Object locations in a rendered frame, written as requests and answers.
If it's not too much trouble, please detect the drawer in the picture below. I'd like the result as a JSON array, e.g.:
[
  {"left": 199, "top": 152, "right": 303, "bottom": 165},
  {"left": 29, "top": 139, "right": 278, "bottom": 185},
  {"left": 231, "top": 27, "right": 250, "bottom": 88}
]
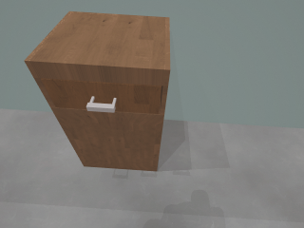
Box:
[{"left": 41, "top": 78, "right": 162, "bottom": 114}]

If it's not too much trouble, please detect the handle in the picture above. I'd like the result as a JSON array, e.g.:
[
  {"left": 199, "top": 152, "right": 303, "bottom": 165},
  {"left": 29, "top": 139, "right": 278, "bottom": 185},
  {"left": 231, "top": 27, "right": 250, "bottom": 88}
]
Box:
[{"left": 86, "top": 96, "right": 117, "bottom": 113}]

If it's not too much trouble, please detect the cabinet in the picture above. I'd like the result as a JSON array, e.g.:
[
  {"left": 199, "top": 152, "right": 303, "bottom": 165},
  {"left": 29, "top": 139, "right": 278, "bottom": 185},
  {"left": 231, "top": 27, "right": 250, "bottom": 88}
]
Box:
[{"left": 24, "top": 11, "right": 171, "bottom": 172}]

